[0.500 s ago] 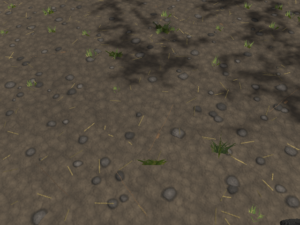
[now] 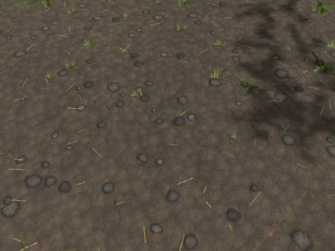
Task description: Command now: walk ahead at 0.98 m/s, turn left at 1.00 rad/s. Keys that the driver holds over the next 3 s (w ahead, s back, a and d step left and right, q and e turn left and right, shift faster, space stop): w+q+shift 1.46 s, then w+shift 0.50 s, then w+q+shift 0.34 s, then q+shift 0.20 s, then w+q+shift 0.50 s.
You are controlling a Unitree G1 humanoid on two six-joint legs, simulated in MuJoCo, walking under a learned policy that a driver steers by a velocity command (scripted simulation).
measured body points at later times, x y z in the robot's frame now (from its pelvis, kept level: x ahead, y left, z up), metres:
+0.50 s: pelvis +0.47 +0.02 -0.01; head +0.49 +0.04 +0.44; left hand +0.27 +0.23 -0.14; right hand +0.82 -0.05 -0.04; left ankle +0.61 +0.18 -0.67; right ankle +0.35 -0.16 -0.73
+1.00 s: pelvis +0.89 +0.30 -0.02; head +0.91 +0.34 +0.43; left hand +0.88 +0.65 -0.06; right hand +1.11 +0.09 -0.13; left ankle +0.69 +0.16 -0.72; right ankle +1.11 +0.35 -0.73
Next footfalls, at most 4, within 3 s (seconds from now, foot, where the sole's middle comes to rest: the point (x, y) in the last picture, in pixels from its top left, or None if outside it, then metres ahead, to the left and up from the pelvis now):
0.16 right None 0.38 -0.15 -0.77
0.60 left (131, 194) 0.71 0.19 -0.77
1.00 right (97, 120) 1.13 0.38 -0.77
1.46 left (5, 129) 1.09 0.84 -0.77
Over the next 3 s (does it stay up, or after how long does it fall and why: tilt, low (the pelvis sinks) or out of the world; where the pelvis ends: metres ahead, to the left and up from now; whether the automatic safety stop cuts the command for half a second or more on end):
stays up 0.85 1.98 0.01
